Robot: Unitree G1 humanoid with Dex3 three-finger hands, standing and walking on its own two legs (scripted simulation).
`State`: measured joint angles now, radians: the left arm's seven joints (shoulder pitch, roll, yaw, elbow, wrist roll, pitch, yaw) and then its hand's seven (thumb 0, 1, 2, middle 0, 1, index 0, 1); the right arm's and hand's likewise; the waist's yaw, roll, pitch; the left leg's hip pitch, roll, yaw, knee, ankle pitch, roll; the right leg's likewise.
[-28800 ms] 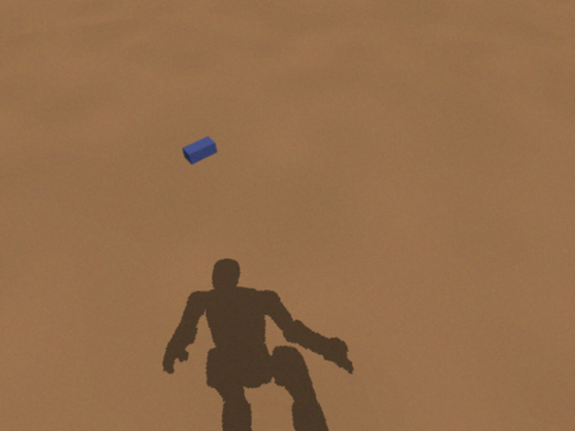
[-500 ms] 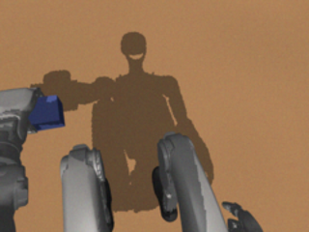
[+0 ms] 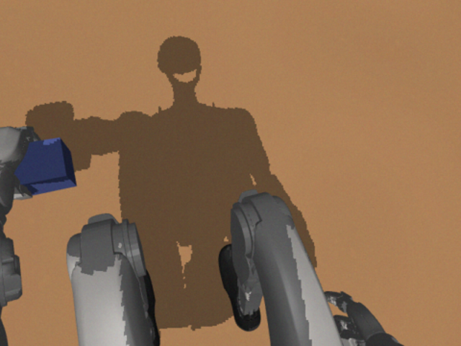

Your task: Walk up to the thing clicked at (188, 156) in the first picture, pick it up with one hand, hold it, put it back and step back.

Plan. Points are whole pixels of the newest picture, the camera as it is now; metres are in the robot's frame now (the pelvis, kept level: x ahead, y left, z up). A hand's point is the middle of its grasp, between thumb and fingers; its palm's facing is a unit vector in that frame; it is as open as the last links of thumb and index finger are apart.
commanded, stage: lower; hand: left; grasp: from above
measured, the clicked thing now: (19, 171) +0.42 +0.33 -0.23
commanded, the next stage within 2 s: rest in 0.10 s
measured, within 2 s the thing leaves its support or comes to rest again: rests again in 0.76 s
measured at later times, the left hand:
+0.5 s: hand (28, 169) +0.43 +0.32 -0.25, palm faces -0.47 -0.12 -0.87, open 10.4 cm
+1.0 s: hand (31, 170) +0.43 +0.32 -0.26, palm faces -0.44 -0.13 -0.89, open 10.5 cm
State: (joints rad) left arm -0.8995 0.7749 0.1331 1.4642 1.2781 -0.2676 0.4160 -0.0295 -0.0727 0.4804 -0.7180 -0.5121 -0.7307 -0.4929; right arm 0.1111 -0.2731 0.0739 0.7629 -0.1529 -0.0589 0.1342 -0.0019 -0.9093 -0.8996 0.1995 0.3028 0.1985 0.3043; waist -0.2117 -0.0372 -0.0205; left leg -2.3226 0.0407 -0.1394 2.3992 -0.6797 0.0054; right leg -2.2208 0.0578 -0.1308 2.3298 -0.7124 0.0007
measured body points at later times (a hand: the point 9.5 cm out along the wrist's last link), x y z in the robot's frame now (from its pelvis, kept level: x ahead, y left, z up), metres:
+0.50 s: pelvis +0.00 +0.00 -0.03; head +0.26 +0.09 +0.33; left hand +0.45 +0.33 -0.20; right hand +0.07 -0.27 -0.13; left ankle +0.08 +0.13 -0.30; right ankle +0.09 -0.11 -0.30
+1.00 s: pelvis +0.00 +0.01 -0.04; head +0.25 +0.11 +0.32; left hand +0.45 +0.33 -0.21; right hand +0.07 -0.26 -0.12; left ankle +0.08 +0.13 -0.30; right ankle +0.09 -0.11 -0.30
